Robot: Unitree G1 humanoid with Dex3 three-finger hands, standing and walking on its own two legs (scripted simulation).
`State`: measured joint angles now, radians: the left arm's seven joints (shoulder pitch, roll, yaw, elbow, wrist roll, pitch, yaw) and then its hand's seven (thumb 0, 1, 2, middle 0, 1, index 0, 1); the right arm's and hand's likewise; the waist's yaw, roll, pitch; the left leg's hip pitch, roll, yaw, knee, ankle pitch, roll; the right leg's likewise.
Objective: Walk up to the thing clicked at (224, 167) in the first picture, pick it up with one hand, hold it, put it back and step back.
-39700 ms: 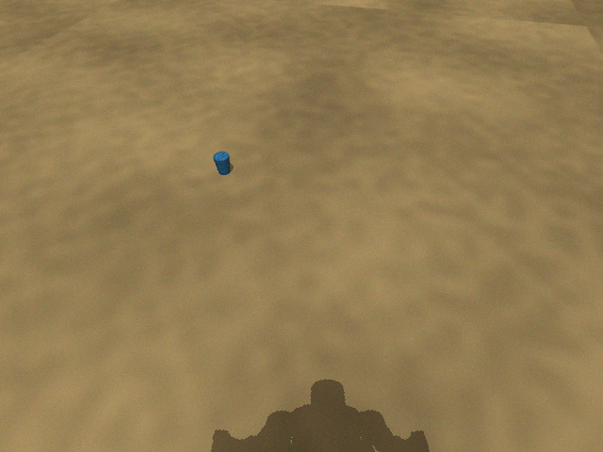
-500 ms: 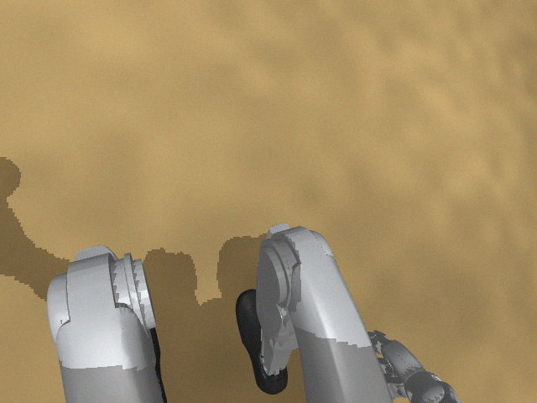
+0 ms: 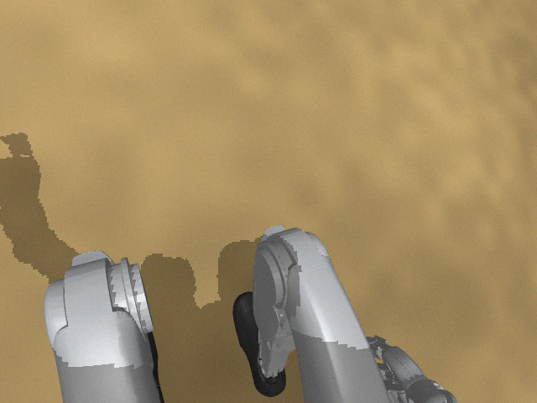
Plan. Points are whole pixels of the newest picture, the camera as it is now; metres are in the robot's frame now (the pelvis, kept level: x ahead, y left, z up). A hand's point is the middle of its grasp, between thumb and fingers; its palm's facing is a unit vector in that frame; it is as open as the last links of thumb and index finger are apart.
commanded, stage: approach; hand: left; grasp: from above
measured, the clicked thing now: out of the picture +0.44 +0.42 -0.26
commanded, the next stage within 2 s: close in in 0.14 s
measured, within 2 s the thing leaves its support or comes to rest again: neither
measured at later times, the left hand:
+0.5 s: hand out of the picture +0.42 +0.42 -0.18, palm faces -0.47 -0.20 -0.86, open 14.3 cm
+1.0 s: hand out of the picture +0.43 +0.42 -0.21, palm faces -0.44 -0.17 -0.88, open 14.4 cm
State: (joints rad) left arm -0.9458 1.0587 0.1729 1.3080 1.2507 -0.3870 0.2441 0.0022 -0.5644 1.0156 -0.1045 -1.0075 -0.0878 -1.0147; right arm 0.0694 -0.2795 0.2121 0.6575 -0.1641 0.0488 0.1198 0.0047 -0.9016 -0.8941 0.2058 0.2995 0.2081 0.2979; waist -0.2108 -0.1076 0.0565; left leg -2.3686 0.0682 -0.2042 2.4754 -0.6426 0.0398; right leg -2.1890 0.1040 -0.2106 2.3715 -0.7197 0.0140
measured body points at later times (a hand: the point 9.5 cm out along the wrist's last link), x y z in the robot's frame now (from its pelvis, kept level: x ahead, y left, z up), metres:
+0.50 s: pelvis +0.00 +0.00 +0.00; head +0.26 +0.13 +0.34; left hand +0.44 +0.43 -0.13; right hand +0.07 -0.27 -0.08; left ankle +0.08 +0.12 -0.28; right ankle +0.10 -0.11 -0.28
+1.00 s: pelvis +0.00 +0.00 -0.01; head +0.26 +0.14 +0.33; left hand +0.45 +0.43 -0.16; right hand +0.10 -0.25 -0.08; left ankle +0.08 +0.12 -0.28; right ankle +0.10 -0.11 -0.28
